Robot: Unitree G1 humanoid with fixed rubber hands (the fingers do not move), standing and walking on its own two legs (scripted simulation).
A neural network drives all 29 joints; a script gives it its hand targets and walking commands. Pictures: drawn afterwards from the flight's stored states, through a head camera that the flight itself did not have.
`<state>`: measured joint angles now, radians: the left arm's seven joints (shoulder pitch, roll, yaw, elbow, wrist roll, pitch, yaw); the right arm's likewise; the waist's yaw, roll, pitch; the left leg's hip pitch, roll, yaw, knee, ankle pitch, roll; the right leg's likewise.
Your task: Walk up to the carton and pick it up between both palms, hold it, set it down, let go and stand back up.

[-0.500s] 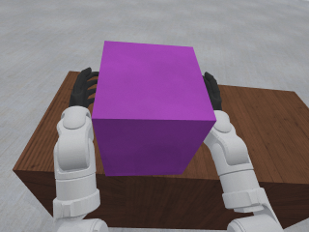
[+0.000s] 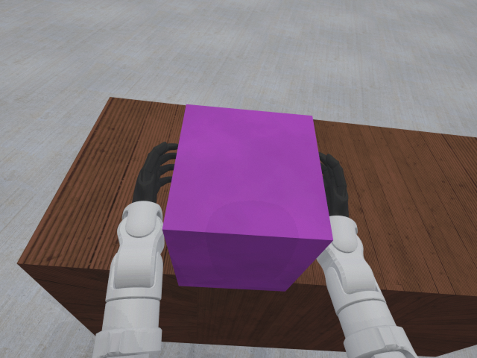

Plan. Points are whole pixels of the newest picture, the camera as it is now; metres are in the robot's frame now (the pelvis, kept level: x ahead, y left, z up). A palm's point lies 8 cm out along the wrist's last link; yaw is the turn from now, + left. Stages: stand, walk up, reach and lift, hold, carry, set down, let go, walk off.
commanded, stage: set down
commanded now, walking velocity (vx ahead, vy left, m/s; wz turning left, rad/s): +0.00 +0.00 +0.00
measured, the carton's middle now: (240, 207) +0.36 +0.01 +0.06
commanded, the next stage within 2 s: none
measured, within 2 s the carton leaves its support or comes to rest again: neither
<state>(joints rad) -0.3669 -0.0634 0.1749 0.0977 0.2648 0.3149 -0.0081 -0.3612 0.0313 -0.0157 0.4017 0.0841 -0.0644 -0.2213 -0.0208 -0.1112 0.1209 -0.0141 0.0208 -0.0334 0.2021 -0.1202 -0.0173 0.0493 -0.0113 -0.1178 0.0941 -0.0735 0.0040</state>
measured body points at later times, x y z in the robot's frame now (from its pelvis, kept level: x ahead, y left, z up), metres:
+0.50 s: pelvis +0.00 +0.01 +0.00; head +0.02 +0.05 +0.45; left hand +0.37 +0.16 +0.12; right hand +0.36 -0.13 +0.11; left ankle +0.00 +0.13 -0.75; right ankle -0.01 -0.12 -0.75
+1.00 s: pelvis +0.01 +0.00 +0.00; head +0.03 +0.03 +0.45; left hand +0.40 +0.16 +0.09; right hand +0.39 -0.13 +0.10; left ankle +0.00 +0.13 -0.75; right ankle -0.01 -0.12 -0.75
